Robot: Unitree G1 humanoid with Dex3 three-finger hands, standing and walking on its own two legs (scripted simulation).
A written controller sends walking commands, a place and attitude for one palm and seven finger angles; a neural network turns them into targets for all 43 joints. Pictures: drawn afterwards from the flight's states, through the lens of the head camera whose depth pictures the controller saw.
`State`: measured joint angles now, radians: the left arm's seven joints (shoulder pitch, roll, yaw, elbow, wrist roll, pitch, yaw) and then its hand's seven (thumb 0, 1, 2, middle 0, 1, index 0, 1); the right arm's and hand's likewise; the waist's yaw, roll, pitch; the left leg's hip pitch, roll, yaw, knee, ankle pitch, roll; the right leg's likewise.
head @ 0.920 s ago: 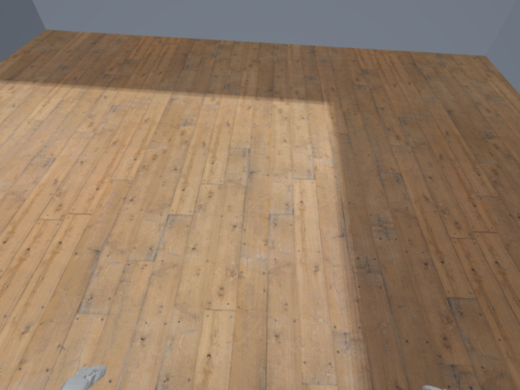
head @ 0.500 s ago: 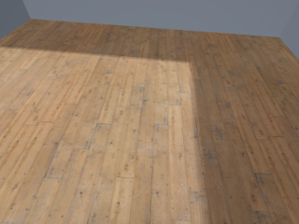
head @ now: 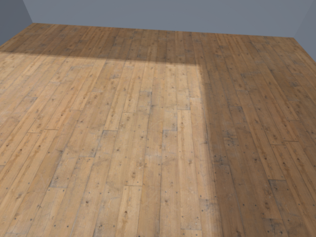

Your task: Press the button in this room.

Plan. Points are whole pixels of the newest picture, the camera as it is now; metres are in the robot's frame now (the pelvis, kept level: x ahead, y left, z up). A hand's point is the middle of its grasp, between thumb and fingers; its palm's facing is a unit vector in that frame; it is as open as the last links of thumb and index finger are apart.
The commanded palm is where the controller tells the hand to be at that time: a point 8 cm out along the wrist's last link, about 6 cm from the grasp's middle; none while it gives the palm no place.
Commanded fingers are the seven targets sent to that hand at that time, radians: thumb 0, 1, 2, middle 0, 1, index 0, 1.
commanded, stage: turn or walk to find it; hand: left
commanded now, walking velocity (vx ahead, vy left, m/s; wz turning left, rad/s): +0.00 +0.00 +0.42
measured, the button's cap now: out of the picture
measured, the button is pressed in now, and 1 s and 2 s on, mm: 0 0 0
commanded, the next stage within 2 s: none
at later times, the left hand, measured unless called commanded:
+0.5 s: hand out of the picture +0.03 +0.23 -0.19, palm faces +0.13 -0.97 -0.22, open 7.4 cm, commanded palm none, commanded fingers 0.00 0.90 0.90 -0.20 -0.30 -0.20 -0.30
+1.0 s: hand out of the picture -0.07 +0.16 -0.15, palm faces +0.40 -0.87 -0.30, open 7.4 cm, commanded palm none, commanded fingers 0.00 0.90 0.90 -0.20 -0.30 -0.20 -0.30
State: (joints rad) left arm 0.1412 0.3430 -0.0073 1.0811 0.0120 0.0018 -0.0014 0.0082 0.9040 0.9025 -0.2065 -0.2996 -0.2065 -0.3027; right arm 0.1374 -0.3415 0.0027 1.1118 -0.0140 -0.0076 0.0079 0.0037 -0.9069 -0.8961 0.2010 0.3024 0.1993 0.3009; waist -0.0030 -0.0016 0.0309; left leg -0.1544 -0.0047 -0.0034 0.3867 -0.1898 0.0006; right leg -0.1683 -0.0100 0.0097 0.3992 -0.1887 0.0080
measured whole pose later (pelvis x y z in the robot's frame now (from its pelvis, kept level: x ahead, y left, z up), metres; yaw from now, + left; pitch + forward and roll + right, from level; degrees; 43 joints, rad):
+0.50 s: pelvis -0.01 +0.02 -0.01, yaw +8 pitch +0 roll -1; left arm 0.17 0.24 0.03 0.97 0.02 0.07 0.03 0.01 0.91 0.90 -0.21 -0.30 -0.21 -0.30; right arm 0.24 -0.17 -0.01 0.99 -0.02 0.02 0.00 0.00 -0.91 -0.90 0.20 0.30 0.20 0.30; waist -0.02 -0.04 0.07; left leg -0.31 -0.05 -0.05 0.53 -0.22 0.05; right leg -0.42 -0.03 -0.01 1.00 -0.47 0.05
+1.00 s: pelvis -0.04 -0.05 +0.00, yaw +23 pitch -1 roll +2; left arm 0.26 0.19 0.03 0.92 0.02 0.02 0.03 0.01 0.90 0.90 -0.20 -0.30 -0.21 -0.30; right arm 0.26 -0.27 -0.09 0.98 -0.03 0.08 0.02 0.00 -0.91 -0.90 0.20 0.30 0.19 0.30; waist -0.02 0.03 0.03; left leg -0.53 -0.02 -0.05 1.16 -0.30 -0.06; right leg -0.16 -0.04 -0.11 0.47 -0.29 -0.04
